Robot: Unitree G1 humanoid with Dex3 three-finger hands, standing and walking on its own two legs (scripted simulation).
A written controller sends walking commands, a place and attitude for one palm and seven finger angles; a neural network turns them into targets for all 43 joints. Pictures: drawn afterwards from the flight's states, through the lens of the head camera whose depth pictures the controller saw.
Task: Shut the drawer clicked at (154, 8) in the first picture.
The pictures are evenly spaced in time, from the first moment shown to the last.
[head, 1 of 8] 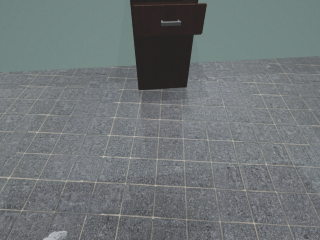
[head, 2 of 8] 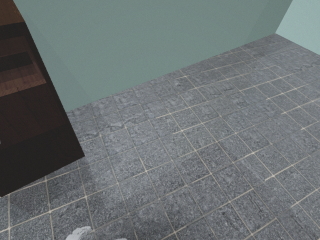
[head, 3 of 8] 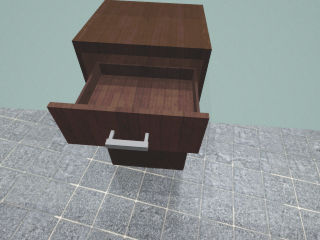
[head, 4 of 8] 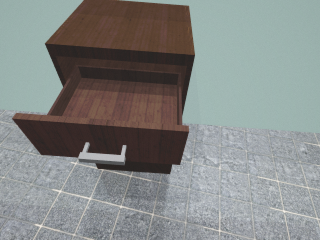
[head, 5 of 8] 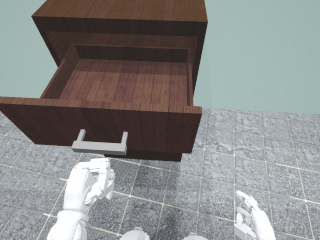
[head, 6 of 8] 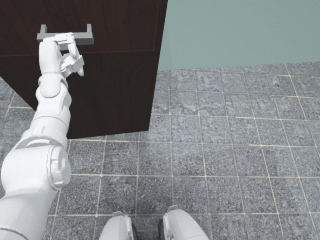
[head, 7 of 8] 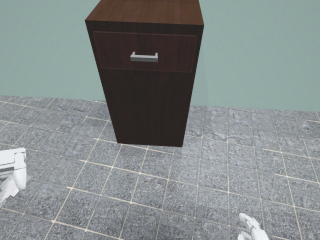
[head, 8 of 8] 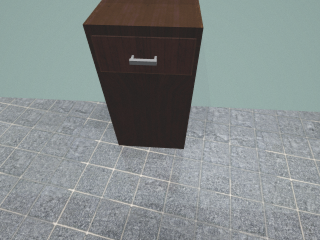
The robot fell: no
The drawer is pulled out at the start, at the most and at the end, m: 0.29 0.29 0.00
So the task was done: yes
